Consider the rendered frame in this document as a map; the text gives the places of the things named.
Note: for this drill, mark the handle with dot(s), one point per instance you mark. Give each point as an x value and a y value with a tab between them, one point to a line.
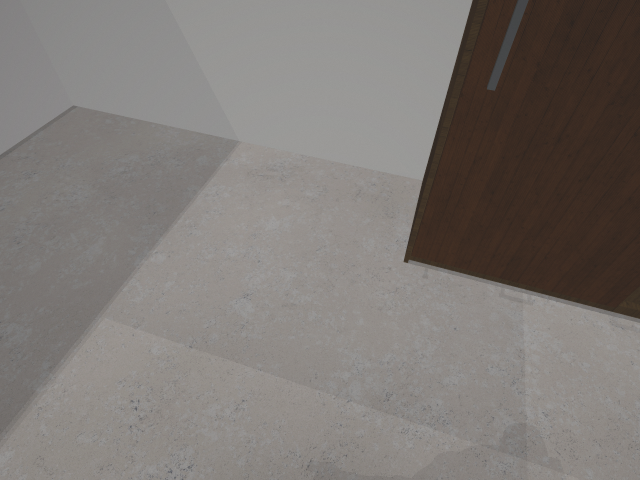
507	43

